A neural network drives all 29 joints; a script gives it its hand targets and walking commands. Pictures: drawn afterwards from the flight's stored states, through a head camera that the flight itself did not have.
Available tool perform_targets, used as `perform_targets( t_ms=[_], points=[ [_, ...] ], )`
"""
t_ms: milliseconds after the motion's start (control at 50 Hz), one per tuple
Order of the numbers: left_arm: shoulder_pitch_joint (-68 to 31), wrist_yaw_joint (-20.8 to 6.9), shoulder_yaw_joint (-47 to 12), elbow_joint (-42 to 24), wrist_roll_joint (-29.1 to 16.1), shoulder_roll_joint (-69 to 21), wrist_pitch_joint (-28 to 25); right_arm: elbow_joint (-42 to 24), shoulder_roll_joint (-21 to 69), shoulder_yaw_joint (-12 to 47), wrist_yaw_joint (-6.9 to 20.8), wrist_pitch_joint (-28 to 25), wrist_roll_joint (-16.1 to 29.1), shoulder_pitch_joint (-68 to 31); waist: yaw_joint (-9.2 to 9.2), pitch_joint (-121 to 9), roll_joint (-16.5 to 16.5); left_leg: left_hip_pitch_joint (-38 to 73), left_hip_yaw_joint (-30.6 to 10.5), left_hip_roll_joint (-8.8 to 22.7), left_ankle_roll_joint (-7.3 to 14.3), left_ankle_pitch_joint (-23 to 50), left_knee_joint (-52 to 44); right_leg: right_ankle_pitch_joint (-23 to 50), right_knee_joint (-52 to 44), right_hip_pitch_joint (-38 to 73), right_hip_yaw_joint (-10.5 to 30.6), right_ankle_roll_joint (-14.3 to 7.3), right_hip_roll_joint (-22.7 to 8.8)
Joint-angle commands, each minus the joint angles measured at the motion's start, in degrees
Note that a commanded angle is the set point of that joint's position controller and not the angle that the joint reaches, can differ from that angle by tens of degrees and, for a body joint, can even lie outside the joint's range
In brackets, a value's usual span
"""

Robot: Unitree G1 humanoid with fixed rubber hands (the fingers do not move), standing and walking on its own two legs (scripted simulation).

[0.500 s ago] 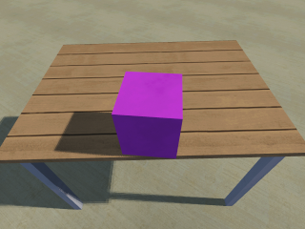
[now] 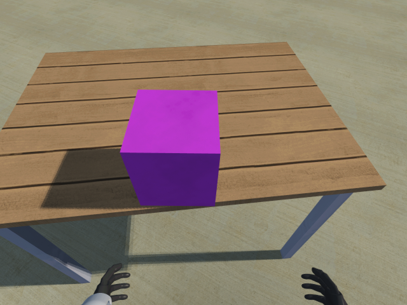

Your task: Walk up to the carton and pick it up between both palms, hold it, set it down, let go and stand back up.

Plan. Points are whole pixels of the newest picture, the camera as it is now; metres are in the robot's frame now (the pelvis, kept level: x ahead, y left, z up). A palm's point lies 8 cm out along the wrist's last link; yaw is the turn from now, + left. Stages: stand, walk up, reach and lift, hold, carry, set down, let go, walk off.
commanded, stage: reach and lift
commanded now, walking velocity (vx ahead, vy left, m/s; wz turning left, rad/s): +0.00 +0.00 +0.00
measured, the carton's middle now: (177, 149) +0.43 +0.08 +0.04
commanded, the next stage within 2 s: none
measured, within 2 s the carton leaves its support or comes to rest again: neither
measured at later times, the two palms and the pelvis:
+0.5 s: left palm out of the picture +0.14 +0.24 -0.06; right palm out of the picture +0.13 -0.20 -0.05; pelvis -0.02 +0.01 +0.01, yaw -2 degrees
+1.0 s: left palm (88, 269) +0.19 +0.23 -0.01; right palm (312, 270) +0.18 -0.17 +0.00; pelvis +0.00 +0.03 +0.02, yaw -3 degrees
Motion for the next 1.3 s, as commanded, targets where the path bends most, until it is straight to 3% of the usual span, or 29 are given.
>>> perform_targets(
  t_ms=[0, 60, 80, 100, 120, 160, 180, 260, 280, 340, 460, 560, 640, 720, 820, 840, 860, 880, 940, 960, 980, 1160, 1260, 1280],
  points=[
    [-8.7, 1.0, 6.0, -4.4, -0.2, 13.8, -6.7, -15.3, 0.1, -2.2, -0.2, -3.8, -3.6, -8.0, 3.21, -7.0, -2.0, -8.6, 4.6, -4.1, 2.6, 6.5, -6.1, 13.5, -8.1, 7.3, 7.0, 4.6, -2.7],
    [-12.2, 1.6, 5.0, -7.1, -2.5, 15.6, -10.7, -18.8, 2.8, -3.5, -0.4, -4.8, -3.9, -5.1, 2.90, -10.6, 0.5, -8.2, 5.3, -2.8, 2.5, 3.2, -4.7, 6.2, -8.6, 5.5, 10.1, 4.2, -4.7],
    [-12.0, 1.9, 4.3, -9.0, -3.8, 15.5, -11.6, -20.1, 3.1, -4.1, -0.4, -5.0, -4.2, -4.2, 2.05, -12.8, 0.6, -6.7, 5.3, -2.6, 2.5, 3.3, -5.2, 6.4, -8.2, 5.4, 9.5, 4.3, -4.1],
    [-11.6, 2.2, 3.3, -10.1, -5.1, 15.5, -12.5, -21.1, 2.9, -4.1, -0.7, -5.5, -3.7, -3.8, 2.41, -14.3, 1.4, -6.2, 5.3, -2.4, 2.4, 4.2, -5.0, 8.3, -7.8, 5.6, 10.1, 4.2, -4.6],
    [-10.1, 2.3, 1.8, -10.4, -6.3, 14.8, -13.1, -21.0, 2.5, -4.9, -0.8, -5.6, -4.3, -1.8, 0.89, -15.9, 1.9, -4.8, 5.1, -2.0, 2.6, 4.4, -5.4, 8.6, -7.5, 5.4, 8.7, 4.0, -4.0],
    [-6.7, 2.5, 0.9, -11.3, -7.6, 14.5, -13.6, -20.2, 1.3, -4.5, -1.2, -5.6, -3.6, 1.4, 1.55, -17.9, 3.7, -2.1, 5.6, -2.4, 1.9, 7.4, -6.8, 13.0, -7.6, 6.0, 7.0, 3.3, -3.2],
    [-3.3, 2.5, 0.1, -10.6, -8.1, 13.2, -13.4, -19.1, 0.6, -4.7, -1.4, -5.4, -3.1, 3.2, 1.04, -16.5, 5.0, -0.7, 5.9, -2.7, 1.5, 9.2, -7.7, 13.8, -8.6, 6.6, 5.9, 3.2, -2.2],
    [2.6, 2.0, -0.1, -10.7, -9.0, 12.3, -13.3, -18.3, -1.0, -4.7, -2.0, -5.8, -2.7, 6.3, 0.96, -16.7, 3.6, 5.8, 5.1, -3.4, 0.4, 16.0, -9.8, 13.8, -11.7, 7.5, 3.3, 2.9, 0.1],
    [3.6, 2.0, 0.2, -11.0, -9.2, 12.1, -13.5, -19.7, -1.3, -4.8, -2.3, -6.2, -3.1, 6.1, 2.00, -16.2, 3.0, 6.5, 5.1, -3.6, 0.5, 17.3, -10.4, 13.3, -12.9, 7.3, 3.3, 3.1, 0.5],
    [3.6, 1.8, -0.6, -9.4, -9.1, 11.3, -14.6, -20.7, 0.1, -4.5, -2.1, -6.7, -3.7, 5.6, 2.11, -10.1, 0.9, 6.5, 4.0, -3.4, 1.2, 15.2, -12.6, 9.7, -15.6, 7.1, 3.4, 3.4, 0.7],
    [-2.6, 2.7, -1.4, -10.0, -9.3, 12.3, -17.9, -26.8, 4.2, -4.9, -1.5, -5.6, -4.3, 3.2, 2.88, -3.6, 0.9, 2.0, 3.8, -2.7, 2.8, 4.3, -16.3, -1.3, -18.2, 7.3, 6.5, 2.7, -0.9],
    [-4.7, 4.4, -3.4, -13.9, -9.6, 11.6, -19.9, -29.0, 5.4, -5.7, -0.6, -4.0, -2.8, 4.7, 2.29, -3.2, 6.4, 1.4, 2.9, -1.8, 2.7, 1.6, -18.1, -3.1, -17.7, 6.4, 7.1, 1.4, -1.5],
    [-4.5, 4.8, -5.2, -14.3, -10.4, 9.1, -19.7, -29.5, 3.8, -6.9, -0.5, -2.6, -2.2, 3.8, 0.73, -4.0, 8.7, -1.7, 2.2, -0.6, 2.6, -0.5, -20.4, -0.2, -16.5, 10.9, 5.7, 1.2, -0.3],
    [-4.8, 5.3, -3.8, -15.2, -10.0, 8.8, -19.5, -32.9, 3.5, -6.6, -1.1, -2.3, -1.2, 1.2, 2.68, -4.7, 6.2, 0.4, 2.4, -1.8, 1.7, 3.5, -18.5, -0.4, -17.4, 9.4, 6.8, 1.2, -1.2],
    [-5.1, 5.6, -5.0, -16.9, -11.4, 6.5, -19.4, -35.6, 3.0, -6.3, -1.1, -1.7, -0.7, -0.4, 1.76, -4.4, 4.0, 3.0, 1.3, -1.4, 1.5, 4.2, -19.4, 0.3, -18.0, 8.3, 5.7, 1.0, 0.1],
    [-3.4, 5.7, -4.1, -16.5, -11.5, 6.4, -19.5, -36.6, 2.9, -6.1, -1.1, -1.8, -0.4, -0.2, 3.22, -4.9, 3.5, 3.1, 1.9, -1.6, 1.4, 5.0, -19.3, 0.6, -18.1, 8.1, 6.0, 1.0, 0.0],
    [-4.4, 5.7, -4.4, -16.9, -11.2, 6.2, -19.7, -36.8, 3.4, -6.1, -1.0, -1.7, 0.0, -0.7, 2.09, -5.8, 4.0, 3.3, 1.3, -1.5, 1.4, 5.3, -19.6, 1.5, -17.9, 9.2, 5.7, 1.0, 0.3],
    [-4.1, 5.9, -4.0, -18.0, -11.3, 5.9, -20.1, -38.0, 2.9, -6.2, -1.0, -2.1, -0.3, -0.3, 3.23, -5.9, 3.3, 3.3, 1.7, -1.4, 1.3, 5.8, -19.5, 2.1, -17.7, 9.2, 6.0, 0.9, 0.2],
    [-4.5, 6.0, -3.8, -19.1, -11.5, 5.7, -21.7, -40.7, 3.9, -5.9, -1.2, -2.4, 0.2, -0.8, 3.39, -6.4, 2.1, 3.9, 1.8, -2.0, 1.4, 7.2, -19.0, 2.5, -17.8, 9.6, 6.3, 1.5, 0.4],
    [-4.9, 6.1, -4.0, -19.4, -11.7, 5.5, -22.0, -40.5, 4.3, -5.5, -1.2, -2.3, 0.6, -0.6, 2.89, -5.6, 2.4, 3.4, 1.5, -2.2, 1.3, 8.4, -19.1, 2.9, -18.0, 9.5, 6.8, 1.1, 0.5],
    [-5.1, 6.2, -3.9, -21.0, -11.8, 5.8, -22.6, -41.6, 4.4, -4.9, -1.4, -2.6, 1.2, -0.8, 3.95, -6.7, 2.3, 3.8, 2.1, -2.1, 1.0, 9.4, -18.6, 4.2, -17.9, 9.7, 7.1, 1.2, 0.2],
    [-2.3, 6.4, -3.3, -27.3, -11.1, 6.9, -26.8, -44.6, 5.0, -2.9, -3.7, -5.9, 2.5, 1.9, 3.41, -11.6, 3.5, 6.8, 1.5, -2.7, 0.5, 19.9, -16.6, 14.8, -17.5, 11.8, 8.3, 1.5, 0.6],
    [-0.4, 5.8, -2.7, -31.2, -11.4, 7.3, -27.7, -46.9, 5.3, -2.0, -5.0, -7.7, 4.0, 2.6, 4.36, -12.8, 5.2, 8.4, 1.7, -3.5, -0.3, 26.0, -14.8, 20.2, -17.0, 12.3, 8.6, 1.4, 0.4],
    [0.0, 5.4, -2.9, -31.1, -11.4, 7.3, -27.4, -46.8, 5.2, -1.4, -5.3, -7.8, 4.3, 3.1, 3.52, -12.8, 5.1, 8.6, 1.5, -3.5, -0.4, 27.9, -14.6, 22.0, -16.7, 12.7, 8.7, 1.3, 0.7]
  ],
)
